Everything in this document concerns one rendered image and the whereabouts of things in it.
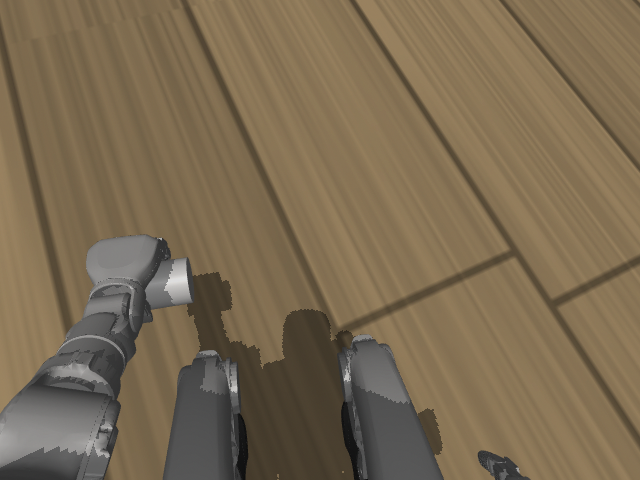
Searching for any can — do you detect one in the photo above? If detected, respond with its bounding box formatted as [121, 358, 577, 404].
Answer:
[145, 257, 194, 310]

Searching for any left robot arm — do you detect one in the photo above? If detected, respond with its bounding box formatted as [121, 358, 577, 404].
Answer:
[0, 278, 146, 480]

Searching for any right robot hand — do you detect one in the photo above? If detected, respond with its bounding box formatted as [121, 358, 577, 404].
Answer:
[478, 450, 530, 480]

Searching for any right robot foot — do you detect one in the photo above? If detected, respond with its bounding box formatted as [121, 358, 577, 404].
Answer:
[341, 401, 368, 480]

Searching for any left robot hand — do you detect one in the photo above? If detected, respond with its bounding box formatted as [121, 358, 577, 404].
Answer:
[86, 234, 171, 323]

